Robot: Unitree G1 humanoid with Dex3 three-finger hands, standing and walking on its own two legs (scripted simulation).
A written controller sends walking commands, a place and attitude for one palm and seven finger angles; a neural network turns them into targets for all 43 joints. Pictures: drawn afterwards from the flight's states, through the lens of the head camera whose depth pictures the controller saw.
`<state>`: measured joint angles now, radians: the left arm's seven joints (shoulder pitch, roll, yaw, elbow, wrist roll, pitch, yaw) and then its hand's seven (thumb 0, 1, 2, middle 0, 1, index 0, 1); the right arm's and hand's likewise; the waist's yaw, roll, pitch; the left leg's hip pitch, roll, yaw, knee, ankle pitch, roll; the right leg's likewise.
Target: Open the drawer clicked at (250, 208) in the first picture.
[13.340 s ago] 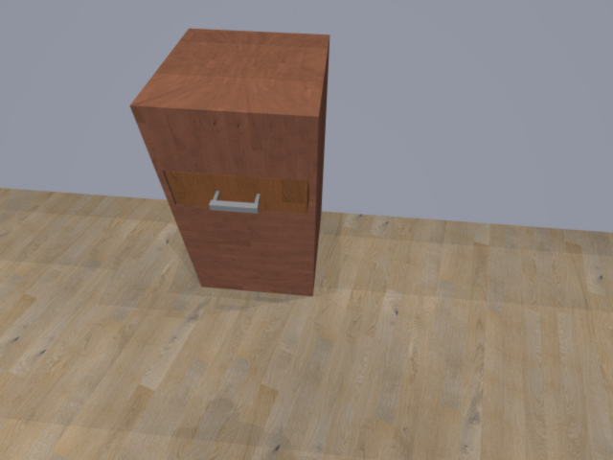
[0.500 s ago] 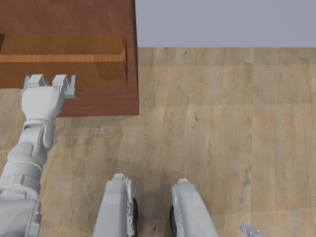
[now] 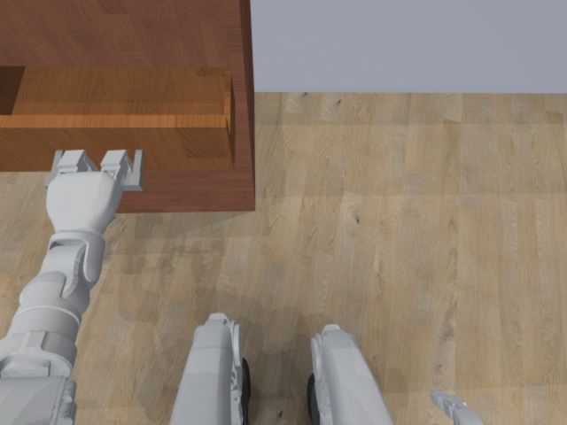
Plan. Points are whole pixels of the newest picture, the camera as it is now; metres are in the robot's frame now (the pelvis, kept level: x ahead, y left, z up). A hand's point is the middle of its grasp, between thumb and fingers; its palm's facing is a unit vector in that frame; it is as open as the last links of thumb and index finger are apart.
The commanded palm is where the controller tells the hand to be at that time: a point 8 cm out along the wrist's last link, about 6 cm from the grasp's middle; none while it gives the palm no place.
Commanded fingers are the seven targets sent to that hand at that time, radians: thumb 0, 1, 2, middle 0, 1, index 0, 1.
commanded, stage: pull the drawer open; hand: left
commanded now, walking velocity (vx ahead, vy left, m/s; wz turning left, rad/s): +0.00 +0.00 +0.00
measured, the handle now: (97, 170) +0.46 +0.30 -0.05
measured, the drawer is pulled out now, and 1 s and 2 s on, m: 0.10 0.13 0.15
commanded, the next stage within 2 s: none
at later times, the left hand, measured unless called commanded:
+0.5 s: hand (105, 219) +0.39 +0.28 -0.07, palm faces -0.05 -0.05 -1.00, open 5.5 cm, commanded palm +0.37 +0.26 -0.02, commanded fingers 0.00 0.90 0.90 -0.40 -1.35 -0.40 -1.35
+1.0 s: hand (103, 231) +0.37 +0.28 -0.07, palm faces -0.04 -0.05 -1.00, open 5.5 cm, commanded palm +0.35 +0.26 -0.02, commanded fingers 0.00 0.90 0.90 -0.40 -1.35 -0.40 -1.35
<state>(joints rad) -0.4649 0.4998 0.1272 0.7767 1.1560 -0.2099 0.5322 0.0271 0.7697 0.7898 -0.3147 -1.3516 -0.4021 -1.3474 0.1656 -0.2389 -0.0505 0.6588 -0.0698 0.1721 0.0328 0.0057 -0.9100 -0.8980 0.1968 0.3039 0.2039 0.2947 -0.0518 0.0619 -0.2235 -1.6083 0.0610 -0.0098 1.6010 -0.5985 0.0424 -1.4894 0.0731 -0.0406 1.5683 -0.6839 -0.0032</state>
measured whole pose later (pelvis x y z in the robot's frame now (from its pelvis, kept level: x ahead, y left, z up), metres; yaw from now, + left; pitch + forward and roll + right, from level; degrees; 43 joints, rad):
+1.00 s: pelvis +0.00 +0.00 +0.01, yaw +0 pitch +33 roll -5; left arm -0.32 0.45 0.11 0.66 1.16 -0.19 0.56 0.03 0.76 0.78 -0.30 -1.35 -0.39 -1.33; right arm 0.14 -0.23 -0.05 0.64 -0.07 0.17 0.03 0.01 -0.91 -0.90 0.20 0.30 0.20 0.29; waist -0.03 0.06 -0.23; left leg -1.57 0.06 -0.01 1.58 -0.60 0.04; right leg -1.45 0.07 -0.04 1.55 -0.69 0.00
